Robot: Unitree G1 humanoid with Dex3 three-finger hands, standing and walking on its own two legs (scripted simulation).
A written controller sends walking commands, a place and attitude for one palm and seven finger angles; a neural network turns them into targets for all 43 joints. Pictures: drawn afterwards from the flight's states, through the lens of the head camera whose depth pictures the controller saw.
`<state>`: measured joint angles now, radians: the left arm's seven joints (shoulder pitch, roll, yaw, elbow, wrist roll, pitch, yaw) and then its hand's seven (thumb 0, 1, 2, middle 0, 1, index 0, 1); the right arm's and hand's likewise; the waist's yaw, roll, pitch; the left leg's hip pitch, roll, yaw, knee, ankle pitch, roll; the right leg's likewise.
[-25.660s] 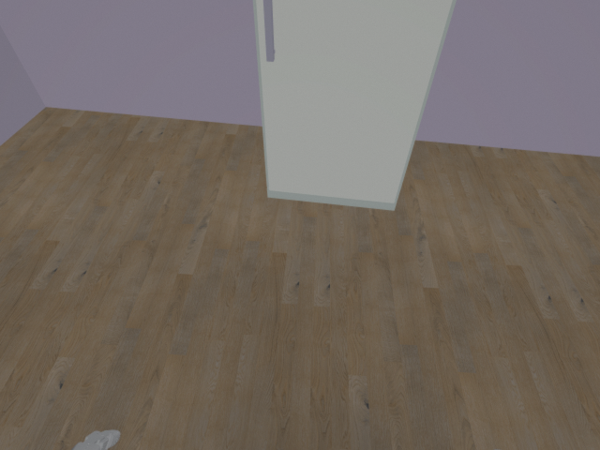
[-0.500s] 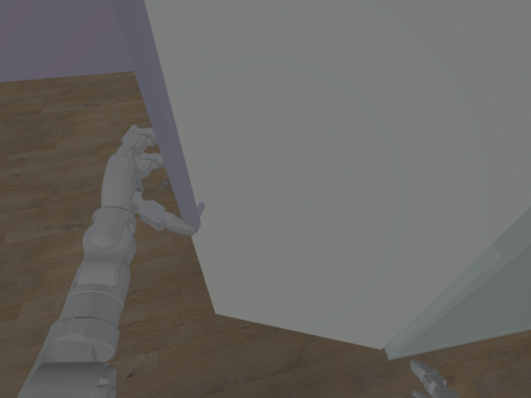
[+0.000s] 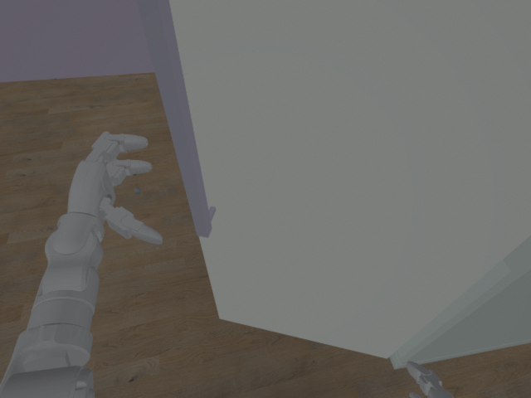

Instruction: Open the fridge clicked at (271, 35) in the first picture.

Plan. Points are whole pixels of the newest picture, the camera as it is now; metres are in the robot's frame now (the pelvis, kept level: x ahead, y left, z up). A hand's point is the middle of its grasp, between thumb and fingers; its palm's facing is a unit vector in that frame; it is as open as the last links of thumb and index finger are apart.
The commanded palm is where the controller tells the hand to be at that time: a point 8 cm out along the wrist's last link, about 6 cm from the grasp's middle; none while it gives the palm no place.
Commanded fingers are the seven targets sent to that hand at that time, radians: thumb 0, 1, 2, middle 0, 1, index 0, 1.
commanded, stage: slip the hand off the handle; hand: left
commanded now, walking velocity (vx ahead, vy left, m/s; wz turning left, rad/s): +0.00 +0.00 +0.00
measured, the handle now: (188, 124) +0.43 +0.14 +0.20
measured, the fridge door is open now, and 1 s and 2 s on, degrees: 67 67 67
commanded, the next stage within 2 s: draw the hand back to the body in 0.82 s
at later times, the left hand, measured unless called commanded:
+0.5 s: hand (114, 227) +0.31 +0.23 +0.11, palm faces +0.08 -0.98 -0.16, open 14.7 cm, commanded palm +0.28 +0.27 +0.13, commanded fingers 0.00 -0.55 0.20 -0.25 -1.15 -0.25 -1.15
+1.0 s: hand (93, 265) +0.25 +0.23 +0.12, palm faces +0.10 -0.99 -0.08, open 14.7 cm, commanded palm +0.22 +0.27 +0.13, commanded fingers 0.00 -0.55 0.20 -0.25 -1.15 -0.25 -1.15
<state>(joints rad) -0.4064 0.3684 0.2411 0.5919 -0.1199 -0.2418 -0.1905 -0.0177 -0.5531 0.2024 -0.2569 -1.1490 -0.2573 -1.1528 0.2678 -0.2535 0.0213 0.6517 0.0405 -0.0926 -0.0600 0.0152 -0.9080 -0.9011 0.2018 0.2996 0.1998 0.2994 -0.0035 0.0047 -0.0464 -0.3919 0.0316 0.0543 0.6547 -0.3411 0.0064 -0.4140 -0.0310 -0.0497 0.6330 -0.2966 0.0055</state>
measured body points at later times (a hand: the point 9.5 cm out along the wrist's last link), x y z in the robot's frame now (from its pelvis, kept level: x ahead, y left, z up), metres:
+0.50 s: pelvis -0.01 +0.00 +0.00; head +0.00 +0.00 +0.45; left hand +0.30 +0.28 +0.12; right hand +0.14 -0.24 -0.09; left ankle +0.00 +0.11 -0.72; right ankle +0.01 -0.13 -0.72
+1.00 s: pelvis -0.01 -0.01 +0.00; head -0.01 -0.02 +0.45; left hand +0.24 +0.28 +0.12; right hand +0.18 -0.24 -0.08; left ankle +0.00 +0.11 -0.72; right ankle +0.01 -0.13 -0.72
